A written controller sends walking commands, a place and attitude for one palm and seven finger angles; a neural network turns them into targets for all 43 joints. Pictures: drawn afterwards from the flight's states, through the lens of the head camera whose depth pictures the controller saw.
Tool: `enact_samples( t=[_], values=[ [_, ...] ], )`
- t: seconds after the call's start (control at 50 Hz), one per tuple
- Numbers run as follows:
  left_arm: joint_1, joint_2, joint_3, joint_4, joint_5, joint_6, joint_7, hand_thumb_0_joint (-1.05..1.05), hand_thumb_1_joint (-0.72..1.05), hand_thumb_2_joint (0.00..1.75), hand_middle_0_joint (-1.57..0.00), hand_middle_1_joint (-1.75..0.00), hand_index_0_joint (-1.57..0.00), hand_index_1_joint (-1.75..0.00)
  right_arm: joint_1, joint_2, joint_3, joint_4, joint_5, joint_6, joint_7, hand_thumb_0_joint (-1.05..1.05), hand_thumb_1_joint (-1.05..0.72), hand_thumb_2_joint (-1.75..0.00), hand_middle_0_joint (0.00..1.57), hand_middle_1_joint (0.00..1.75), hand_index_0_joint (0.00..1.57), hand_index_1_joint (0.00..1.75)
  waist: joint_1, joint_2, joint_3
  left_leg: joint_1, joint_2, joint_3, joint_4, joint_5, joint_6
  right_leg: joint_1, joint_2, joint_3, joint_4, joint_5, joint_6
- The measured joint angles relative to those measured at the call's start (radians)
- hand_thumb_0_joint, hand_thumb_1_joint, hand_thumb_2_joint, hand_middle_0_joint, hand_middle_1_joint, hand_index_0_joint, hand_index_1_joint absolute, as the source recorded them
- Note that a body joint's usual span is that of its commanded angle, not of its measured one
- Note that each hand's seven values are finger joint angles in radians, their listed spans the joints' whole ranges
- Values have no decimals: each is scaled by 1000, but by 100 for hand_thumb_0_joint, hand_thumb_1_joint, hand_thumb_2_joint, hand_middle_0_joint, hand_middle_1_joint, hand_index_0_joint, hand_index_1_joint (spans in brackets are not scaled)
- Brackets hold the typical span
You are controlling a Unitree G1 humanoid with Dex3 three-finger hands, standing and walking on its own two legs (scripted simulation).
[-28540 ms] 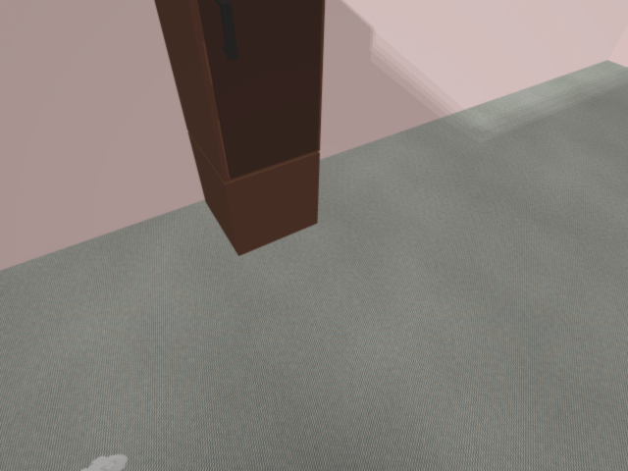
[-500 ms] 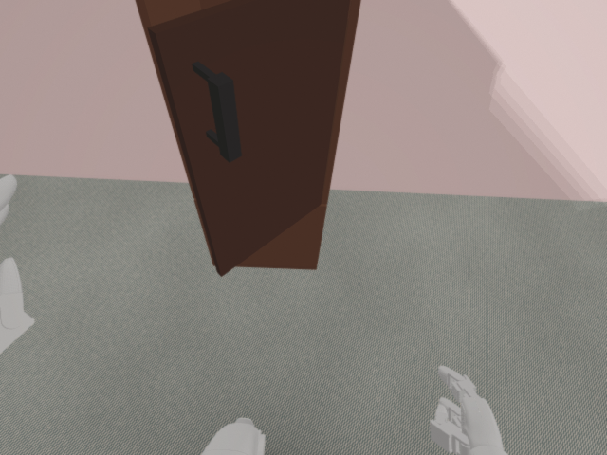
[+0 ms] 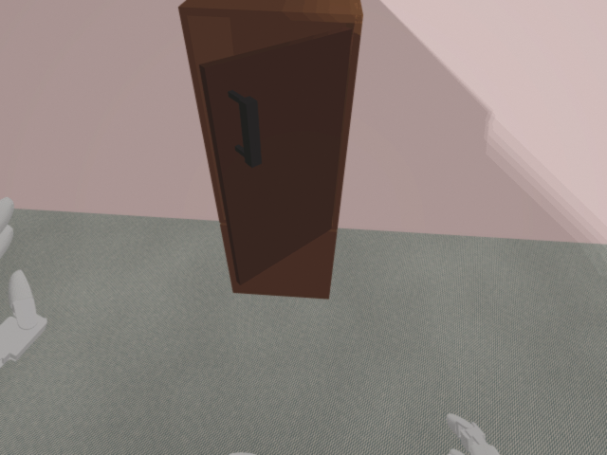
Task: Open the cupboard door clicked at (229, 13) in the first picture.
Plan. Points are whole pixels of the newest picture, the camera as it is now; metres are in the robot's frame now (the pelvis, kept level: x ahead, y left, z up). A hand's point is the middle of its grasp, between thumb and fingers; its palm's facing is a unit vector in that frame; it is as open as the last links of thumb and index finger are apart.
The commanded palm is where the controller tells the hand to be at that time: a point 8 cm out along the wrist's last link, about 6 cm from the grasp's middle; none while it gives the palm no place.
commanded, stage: stop stepping back and stand still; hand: left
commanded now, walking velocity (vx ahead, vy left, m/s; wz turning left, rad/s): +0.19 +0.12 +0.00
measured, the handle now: (243, 128) +0.63 +0.17 +0.13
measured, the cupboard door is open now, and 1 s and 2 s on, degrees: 44 44 44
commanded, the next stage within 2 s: let the arm hang, fingers relaxed in 0.50 s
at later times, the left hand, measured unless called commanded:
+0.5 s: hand (25, 309) +0.20 +0.30 +0.16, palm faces +0.42 -0.77 -0.49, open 7.4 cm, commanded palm +0.14 +0.34 +0.17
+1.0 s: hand out of the picture -0.04 +0.23 -0.18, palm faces +0.08 -0.98 -0.18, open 7.1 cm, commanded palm none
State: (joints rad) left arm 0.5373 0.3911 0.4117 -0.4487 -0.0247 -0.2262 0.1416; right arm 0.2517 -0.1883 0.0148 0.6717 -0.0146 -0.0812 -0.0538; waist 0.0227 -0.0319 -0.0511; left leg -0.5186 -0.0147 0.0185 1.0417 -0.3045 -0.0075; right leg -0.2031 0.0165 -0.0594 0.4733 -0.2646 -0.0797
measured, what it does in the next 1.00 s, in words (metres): steps on the spot: left foot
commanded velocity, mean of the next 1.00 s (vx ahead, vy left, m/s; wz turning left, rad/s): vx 0.02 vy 0.01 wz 0.00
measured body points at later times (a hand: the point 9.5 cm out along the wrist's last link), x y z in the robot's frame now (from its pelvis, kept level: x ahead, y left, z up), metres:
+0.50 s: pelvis +0.00 +0.04 -0.01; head +0.02 +0.04 +0.44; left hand +0.18 +0.33 +0.19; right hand +0.18 -0.18 -0.09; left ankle +0.00 +0.17 -0.74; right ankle +0.00 -0.07 -0.74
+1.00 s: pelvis -0.04 +0.04 -0.01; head -0.02 +0.06 +0.44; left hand -0.04 +0.28 -0.17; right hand +0.02 -0.22 -0.14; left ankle +0.00 +0.17 -0.74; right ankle -0.02 -0.06 -0.74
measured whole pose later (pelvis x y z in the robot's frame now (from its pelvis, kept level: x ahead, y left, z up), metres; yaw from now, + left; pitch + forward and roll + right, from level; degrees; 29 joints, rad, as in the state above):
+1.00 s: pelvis -0.04 +0.04 -0.01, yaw +5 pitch -2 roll +0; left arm 0.29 0.21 0.00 0.96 0.01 0.04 0.01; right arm 0.23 -0.24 -0.01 1.00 -0.02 0.04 -0.01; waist -0.01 -0.04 0.10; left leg -0.29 0.01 -0.02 0.53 -0.20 0.00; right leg -0.22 0.02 -0.02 0.53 -0.27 -0.02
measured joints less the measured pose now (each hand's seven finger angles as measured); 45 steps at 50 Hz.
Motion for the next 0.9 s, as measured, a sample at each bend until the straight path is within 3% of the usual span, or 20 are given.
enact_samples(
  t=[0.08,0.18,0.24,0.26,0.3,0.36,0.48,0.6,0.64,0.68,0.72,0.76,0.8,0.86,0.9],
  values=[
    [-22,-22,-13,73,5,-9,1,1,89,90,-21,-30,-21,-30,29,-24,-14,12,3,-5,-16,2,-90,-90,21,30,21,30,-15,5,-14,27,47,11,-71,37,7,7,-17,-7,-48,26,11],
    [-35,-30,-30,69,8,6,11,2,89,90,-21,-30,-21,-30,29,-57,-35,16,5,-28,-36,2,-90,-90,20,30,20,30,-26,1,21,173,67,42,-374,10,28,-2,-39,-13,-34,21,28],
    [-2,-24,-20,-4,-1,7,19,2,89,90,-21,-30,-21,-30,25,-76,-44,-12,4,-42,-40,2,-90,-90,20,30,20,30,-31,20,43,286,66,38,-557,57,39,-21,-25,-16,21,-10,43],
    [2,-15,-11,-26,-3,4,21,2,89,90,-21,-30,-21,-30,17,-74,-50,-18,5,-46,-40,2,-90,-90,20,30,20,30,-35,19,52,298,65,30,-574,47,21,-34,-25,-16,54,-27,49],
    [0,14,10,-45,-7,-1,24,2,89,90,-21,-30,-21,-30,-2,-50,-51,-25,11,-45,-37,2,-90,-90,20,30,20,30,-33,-12,72,298,49,40,-547,35,-8,-50,-41,7,109,-49,64],
    [1,43,38,-46,-2,-5,22,2,89,90,-21,-30,-21,-30,-19,-19,-34,-41,12,-56,-24,2,-91,-90,20,30,20,30,-34,-22,78,298,45,47,-519,21,-16,-41,-46,12,118,-71,66],
    [2,21,24,-29,-8,-13,8,2,89,90,-21,-30,-21,-30,-58,6,0,-52,20,-52,4,2,-90,-90,20,30,20,30,-43,40,83,272,73,30,-479,5,-15,-23,-18,-5,66,-37,61],
    [28,5,4,-16,-15,6,-4,2,89,90,-21,-30,-21,-30,-68,11,7,-48,18,-21,0,2,-90,-90,21,30,21,30,-36,25,87,286,54,41,-525,31,-3,-19,-35,6,36,-13,78],
    [-48,19,-63,125,18,18,-39,1,89,90,-21,-30,-21,-30,-73,-21,-8,-3,20,-47,34,1,-90,-90,21,30,20,30,-25,41,67,247,42,31,-511,38,8,-66,-47,2,79,-5,82],
    [-157,4,-156,356,39,114,-80,1,89,90,-21,-30,-20,-30,-98,-64,-18,52,9,-17,56,1,-90,-90,21,30,21,30,-22,65,54,211,19,23,-491,43,21,-124,-57,30,179,-95,83],
    [-236,-34,-230,599,47,202,-104,1,90,90,-20,-30,-20,-30,-120,-90,-22,90,-6,17,60,1,-90,-90,21,30,21,30,-37,80,51,185,-4,17,-481,51,33,-165,-52,70,274,-182,84],
    [-276,-67,-291,802,54,250,-122,1,90,90,-20,-30,-19,-30,-130,-96,-21,114,-16,39,60,1,-90,-90,21,30,21,30,-46,68,67,175,-20,21,-470,57,34,-154,-48,88,250,-152,78],
    [-284,-101,-341,960,61,261,-134,1,91,90,-20,-30,-19,-30,-131,-93,-21,138,-11,59,62,1,-90,-90,21,30,21,30,-44,46,93,169,-21,29,-442,48,23,-131,-42,97,199,-48,70],
    [-269,-167,-411,1151,59,275,-152,1,91,90,-20,-30,-19,-30,-107,-91,-30,182,-5,89,61,1,-91,-90,20,30,20,30,-59,42,123,179,-7,-1,-433,14,15,-103,-26,69,185,-69,63],
    [-253,-200,-433,1244,54,280,-153,2,91,90,-20,-30,-20,-30,-81,-86,-30,219,-6,103,59,1,-91,-90,20,30,20,30,-57,29,135,192,4,-15,-455,62,13,-80,-14,55,154,-61,60]
  ],
)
